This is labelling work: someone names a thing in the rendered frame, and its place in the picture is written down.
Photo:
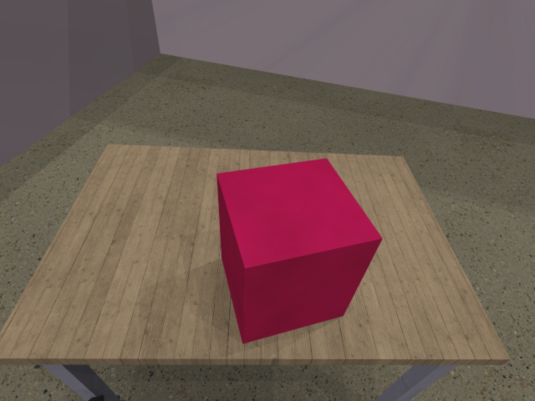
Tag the table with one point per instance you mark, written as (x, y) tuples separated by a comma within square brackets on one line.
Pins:
[(134, 276)]

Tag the carton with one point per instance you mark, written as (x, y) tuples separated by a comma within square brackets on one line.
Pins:
[(295, 245)]

